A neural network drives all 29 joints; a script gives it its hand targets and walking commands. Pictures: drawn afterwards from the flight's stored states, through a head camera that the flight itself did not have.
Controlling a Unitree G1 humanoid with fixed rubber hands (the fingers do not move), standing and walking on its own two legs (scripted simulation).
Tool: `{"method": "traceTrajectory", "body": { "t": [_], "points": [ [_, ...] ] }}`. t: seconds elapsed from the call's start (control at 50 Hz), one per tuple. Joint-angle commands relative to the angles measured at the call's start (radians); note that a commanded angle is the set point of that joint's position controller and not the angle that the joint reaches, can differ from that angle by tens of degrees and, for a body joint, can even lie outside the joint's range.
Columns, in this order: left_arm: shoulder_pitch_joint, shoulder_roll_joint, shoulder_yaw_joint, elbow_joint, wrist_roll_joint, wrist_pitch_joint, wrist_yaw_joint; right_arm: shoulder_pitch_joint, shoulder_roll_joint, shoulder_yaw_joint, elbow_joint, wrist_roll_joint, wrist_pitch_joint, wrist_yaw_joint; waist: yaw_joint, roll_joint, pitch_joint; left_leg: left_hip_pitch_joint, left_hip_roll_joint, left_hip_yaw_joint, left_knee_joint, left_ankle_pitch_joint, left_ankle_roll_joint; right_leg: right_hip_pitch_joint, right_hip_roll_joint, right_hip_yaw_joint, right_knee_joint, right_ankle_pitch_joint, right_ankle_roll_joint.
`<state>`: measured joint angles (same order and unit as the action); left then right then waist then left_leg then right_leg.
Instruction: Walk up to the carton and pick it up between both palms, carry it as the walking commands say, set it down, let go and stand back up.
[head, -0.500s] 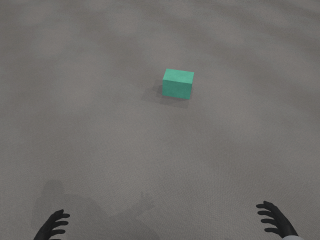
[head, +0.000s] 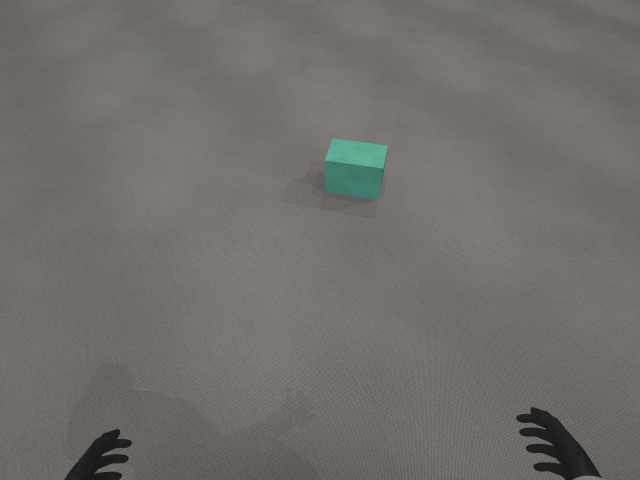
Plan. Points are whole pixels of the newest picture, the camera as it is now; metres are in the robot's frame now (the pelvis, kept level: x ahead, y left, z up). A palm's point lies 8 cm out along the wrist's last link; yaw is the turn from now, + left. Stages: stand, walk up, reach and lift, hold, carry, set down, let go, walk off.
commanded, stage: stand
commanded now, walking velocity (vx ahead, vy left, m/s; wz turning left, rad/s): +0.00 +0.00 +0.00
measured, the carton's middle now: (355, 168) +1.50 -0.15 -0.66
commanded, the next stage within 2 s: walk up in 0.04 s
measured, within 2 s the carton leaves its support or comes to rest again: neither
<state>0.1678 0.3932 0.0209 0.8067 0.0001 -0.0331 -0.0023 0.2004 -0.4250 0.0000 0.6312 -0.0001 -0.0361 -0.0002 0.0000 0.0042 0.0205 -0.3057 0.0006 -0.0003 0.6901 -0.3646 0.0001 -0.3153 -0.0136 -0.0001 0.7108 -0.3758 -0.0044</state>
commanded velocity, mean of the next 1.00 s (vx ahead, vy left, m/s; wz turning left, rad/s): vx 0.40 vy -0.03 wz -0.02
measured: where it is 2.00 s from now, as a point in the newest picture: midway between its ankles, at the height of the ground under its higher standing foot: (342, 357)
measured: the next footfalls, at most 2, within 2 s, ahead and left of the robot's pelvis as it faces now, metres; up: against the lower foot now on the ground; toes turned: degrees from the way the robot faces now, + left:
left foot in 0.86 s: +0.30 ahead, +0.12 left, +0.00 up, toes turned +0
right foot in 1.16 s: +0.31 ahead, -0.17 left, +0.00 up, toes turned -3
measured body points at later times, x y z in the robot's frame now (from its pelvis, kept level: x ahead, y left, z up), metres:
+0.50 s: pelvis +0.03 -0.03 +0.01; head +0.04 -0.05 +0.46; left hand +0.11 +0.25 -0.10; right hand +0.16 -0.32 -0.10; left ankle -0.01 +0.12 -0.69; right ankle +0.00 -0.13 -0.72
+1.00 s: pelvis +0.20 +0.00 +0.02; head +0.21 +0.01 +0.46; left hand +0.26 +0.26 -0.12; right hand +0.29 -0.28 -0.09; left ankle +0.26 +0.12 -0.72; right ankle +0.12 -0.14 -0.66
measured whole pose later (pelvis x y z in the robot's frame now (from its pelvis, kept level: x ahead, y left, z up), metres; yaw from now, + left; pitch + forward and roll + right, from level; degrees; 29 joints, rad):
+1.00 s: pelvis +0.20 +0.00 +0.02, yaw -2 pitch -1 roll +0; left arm 0.34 0.28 0.03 0.82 0.00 -0.01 -0.04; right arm 0.29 -0.30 0.00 0.72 0.00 -0.02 0.02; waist 0.00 -0.02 0.03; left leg -0.31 0.03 0.02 0.51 -0.19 0.00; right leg -0.32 -0.04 0.00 1.01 -0.46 0.00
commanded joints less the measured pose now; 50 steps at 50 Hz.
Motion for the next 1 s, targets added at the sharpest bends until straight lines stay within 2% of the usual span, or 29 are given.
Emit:
{"method": "traceTrajectory", "body": {
  "t": [0.0, 0.16, 0.2, 0.22, 0.24, 0.28, 0.3, 0.32, 0.38, 0.4, 0.42, 0.44, 0.46, 0.48, 0.5, 0.52, 0.54, 0.58, 0.64, 0.68, 0.74, 0.78, 0.8, 0.84, 0.86, 0.88, 0.9, 0.94, 0.98],
  "points": [
    [-0.074, 0.182, 0.036, -0.002, 0.003, -0.006, 0.001, -0.068, -0.181, -0.069, 0.042, -0.021, -0.024, -0.008, 0.018, -0.039, -0.080, 0.053, 0.098, -0.111, -0.124, 0.321, 0.072, 0.072, -0.093, 0.082, -0.141, 0.291, -0.066],
    [-0.104, 0.201, 0.036, 0.012, 0.016, -0.014, -0.002, -0.067, -0.174, -0.057, 0.063, -0.017, -0.018, -0.006, -0.007, -0.100, -0.020, 0.057, 0.091, -0.107, -0.152, 0.232, 0.063, 0.014, -0.086, 0.122, -0.220, 0.204, -0.061],
    [-0.097, 0.163, 0.041, 0.017, 0.005, -0.027, -0.001, -0.053, -0.183, -0.061, 0.083, -0.022, -0.020, -0.008, 0.010, -0.008, -0.085, 0.063, 0.095, -0.082, -0.150, 0.263, 0.066, 0.081, -0.101, 0.106, -0.188, 0.284, -0.071],
    [-0.030, 0.105, 0.057, -0.065, 0.016, 0.025, -0.034, 0.091, -0.077, -0.066, 0.105, -0.029, 0.036, 0.002, -0.022, -0.102, -0.104, 0.115, 0.159, -0.254, -0.203, -0.203, 0.104, -0.040, -0.127, 0.099, -0.157, -0.250, -0.066],
    [-0.083, 0.069, 0.026, -0.083, 0.023, 0.051, -0.046, 0.052, -0.095, -0.072, 0.069, -0.019, 0.056, 0.014, -0.040, 0.004, 0.058, 0.052, 0.204, -0.280, -0.314, -0.441, 0.111, -0.245, -0.083, 0.117, -0.194, -0.380, -0.047],
    [-0.095, 0.029, 0.033, -0.111, 0.029, 0.049, -0.057, 0.018, -0.142, -0.076, 0.068, -0.024, 0.054, 0.009, -0.023, 0.217, 0.101, 0.060, 0.307, -0.402, -0.520, -0.522, 0.139, -0.224, -0.009, -0.039, 0.014, -0.120, -0.009],
    [-0.037, 0.038, 0.028, -0.082, 0.031, 0.039, -0.052, 0.045, -0.134, -0.078, 0.064, -0.025, 0.039, 0.006, -0.022, 0.172, 0.029, 0.152, 0.337, -0.452, -0.534, -0.447, 0.153, -0.215, -0.016, -0.016, 0.052, -0.074, -0.008],
    [-0.028, 0.039, 0.027, -0.065, 0.027, 0.032, -0.055, 0.040, -0.138, -0.083, 0.096, -0.030, 0.038, 0.008, -0.014, 0.148, -0.002, 0.139, 0.357, -0.383, -0.529, -0.407, 0.159, -0.152, -0.037, -0.044, 0.057, -0.088, -0.009],
    [0.111, 0.038, 0.027, -0.005, 0.020, 0.009, -0.051, -0.056, -0.137, -0.086, 0.071, -0.024, 0.032, 0.009, 0.062, 0.098, -0.068, 0.079, 0.249, -0.187, -0.412, -0.265, 0.104, 0.099, -0.020, -0.085, -0.118, 0.016, -0.014],
    [0.249, 0.042, 0.031, 0.028, 0.025, 0.000, -0.035, -0.094, -0.089, -0.080, 0.068, -0.023, 0.034, 0.019, 0.135, -0.019, -0.052, -0.028, 0.179, -0.086, -0.222, -0.202, 0.057, 0.227, -0.032, -0.039, -0.250, -0.013, -0.029],
    [0.331, 0.113, 0.052, 0.063, 0.031, -0.010, -0.029, -0.102, -0.040, -0.072, 0.062, -0.026, 0.034, 0.024, 0.160, -0.203, -0.056, -0.167, 0.047, 0.029, 0.132, -0.151, 0.032, 0.338, -0.154, 0.226, -0.381, -0.115, -0.061],
    [0.350, 0.119, 0.054, 0.064, 0.029, -0.006, -0.027, -0.144, 0.020, -0.058, 0.012, -0.039, 0.026, 0.028, 0.144, -0.319, 0.023, -0.438, -0.004, 0.037, 0.296, -0.177, 0.012, 0.395, -0.281, 0.521, -0.503, -0.149, -0.112],
    [0.341, 0.164, 0.064, 0.037, 0.027, -0.001, -0.010, -0.116, 0.029, -0.051, 0.007, -0.042, 0.025, 0.021, 0.121, -0.296, 0.016, -0.559, 0.006, -0.016, 0.378, -0.186, 0.022, 0.434, -0.373, 0.692, -0.530, -0.131, -0.176],
    [0.282, 0.148, 0.061, 0.014, 0.028, -0.007, -0.007, -0.117, 0.022, -0.052, 0.016, -0.046, 0.013, 0.023, 0.099, -0.113, 0.019, -0.591, 0.052, -0.036, 0.435, -0.140, 0.016, 0.476, -0.382, 0.633, -0.501, -0.107, -0.206],
    [0.305, 0.101, 0.045, 0.012, 0.028, -0.019, -0.010, -0.103, 0.041, -0.045, 0.019, -0.041, 0.001, 0.034, 0.085, -0.078, 0.001, -0.570, 0.051, -0.012, 0.424, -0.083, 0.007, 0.510, -0.333, 0.492, -0.423, 0.236, -0.174],
    [0.298, 0.059, 0.041, 0.007, 0.028, -0.022, -0.010, -0.095, 0.048, -0.043, 0.021, -0.039, 0.004, 0.030, 0.068, -0.041, -0.036, -0.513, 0.070, -0.027, 0.412, -0.051, -0.002, 0.498, -0.297, 0.418, -0.408, 0.379, -0.146],
    [0.355, 0.065, 0.048, 0.032, 0.033, -0.022, -0.003, -0.102, 0.046, -0.041, 0.034, -0.035, 0.004, 0.043, 0.103, -0.115, -0.062, -0.559, 0.049, 0.015, 0.388, -0.083, -0.015, 0.605, -0.306, 0.356, -0.375, 0.550, -0.155],
    [0.366, 0.022, 0.025, 0.033, 0.023, -0.033, 0.000, -0.110, 0.073, -0.044, 0.028, -0.036, 0.027, 0.052, 0.084, -0.162, 0.008, -0.479, 0.043, 0.016, 0.388, 0.027, -0.008, 0.447, -0.285, 0.314, -0.397, 0.717, -0.054],
    [0.400, 0.034, 0.040, 0.025, 0.023, -0.032, 0.004, -0.190, 0.090, -0.039, 0.006, -0.031, 0.030, 0.064, 0.109, -0.142, 0.056, -0.478, 0.066, 0.029, 0.246, 0.119, -0.018, 0.431, -0.306, 0.269, -0.436, 0.656, -0.088],
    [0.319, 0.022, 0.038, 0.012, 0.015, -0.016, 0.003, -0.189, 0.109, -0.022, 0.005, -0.017, 0.029, 0.069, 0.083, -0.259, 0.102, -0.299, 0.056, 0.059, 0.067, 0.147, -0.037, 0.265, -0.178, 0.124, -0.525, 0.350, -0.093],
    [0.316, 0.026, 0.043, 0.001, 0.011, -0.018, -0.006, -0.125, 0.106, -0.037, 0.039, -0.019, 0.018, 0.051, 0.038, -0.213, -0.002, -0.087, 0.007, 0.159, -0.085, 0.153, -0.016, 0.248, -0.170, 0.039, -0.438, 0.544, -0.097],
    [0.298, 0.045, 0.050, 0.016, 0.006, -0.011, 0.001, 0.057, 0.090, -0.042, 0.105, -0.026, -0.004, 0.031, -0.050, -0.185, -0.110, 0.114, -0.006, 0.176, -0.221, 0.214, -0.004, 0.261, -0.163, 0.019, -0.210, 0.681, -0.072],
    [0.302, 0.023, 0.046, 0.008, -0.003, -0.016, 0.001, 0.172, 0.045, -0.058, 0.145, -0.036, -0.016, 0.018, -0.072, -0.075, -0.201, 0.317, 0.050, 0.085, -0.245, 0.235, 0.029, 0.175, -0.113, -0.009, -0.014, 0.558, -0.048],
    [0.280, -0.055, 0.022, -0.059, 0.015, -0.018, -0.008, 0.338, -0.156, -0.116, 0.157, -0.046, -0.006, -0.002, -0.119, 0.300, -0.213, 0.532, 0.470, -0.617, -0.460, -0.243, 0.113, -0.298, 0.031, 0.008, 0.405, -0.172, -0.011],
    [0.226, -0.018, 0.047, -0.056, 0.024, -0.012, -0.008, 0.339, -0.185, -0.115, 0.165, -0.040, 0.008, -0.007, -0.112, 0.169, -0.066, 0.398, 0.493, -0.724, -0.518, -0.332, 0.161, -0.381, -0.003, 0.073, 0.513, -0.121, -0.026],
    [0.202, 0.008, 0.065, -0.045, 0.030, 0.007, -0.021, 0.271, -0.127, -0.112, 0.158, -0.024, 0.018, -0.009, -0.074, 0.015, 0.045, 0.207, 0.461, -0.631, -0.537, -0.367, 0.166, -0.326, -0.059, 0.096, 0.514, -0.042, -0.026],
    [0.238, -0.022, 0.066, -0.051, 0.034, 0.019, -0.035, 0.180, -0.066, -0.093, 0.141, -0.027, 0.019, -0.004, -0.021, 0.010, 0.094, 0.072, 0.399, -0.519, -0.530, -0.333, 0.096, -0.261, -0.082, 0.106, 0.441, 0.009, -0.021],
    [0.191, -0.034, 0.041, -0.054, 0.030, 0.035, -0.056, 0.038, -0.025, -0.086, 0.098, -0.036, 0.009, -0.002, -0.002, 0.215, 0.152, -0.120, 0.298, -0.298, -0.537, -0.296, 0.073, -0.135, -0.093, 0.010, 0.365, 0.026, 0.011],
    [0.181, -0.070, 0.028, -0.065, 0.028, 0.023, -0.050, 0.089, 0.000, -0.083, 0.103, -0.037, 0.011, 0.006, -0.004, 0.252, 0.058, -0.144, 0.230, -0.167, -0.546, -0.182, 0.094, 0.017, -0.060, -0.066, 0.170, 0.007, 0.042]
  ]
}}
